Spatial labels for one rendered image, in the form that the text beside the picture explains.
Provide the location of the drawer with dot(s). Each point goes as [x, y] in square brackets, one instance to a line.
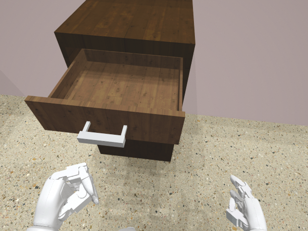
[112, 89]

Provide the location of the robot left hand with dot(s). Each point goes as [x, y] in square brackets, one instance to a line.
[50, 210]

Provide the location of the robot right hand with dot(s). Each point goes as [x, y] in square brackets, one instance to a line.
[249, 215]

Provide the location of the cabinet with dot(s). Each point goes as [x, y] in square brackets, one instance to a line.
[155, 27]

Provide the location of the handle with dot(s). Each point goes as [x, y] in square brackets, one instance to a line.
[101, 138]

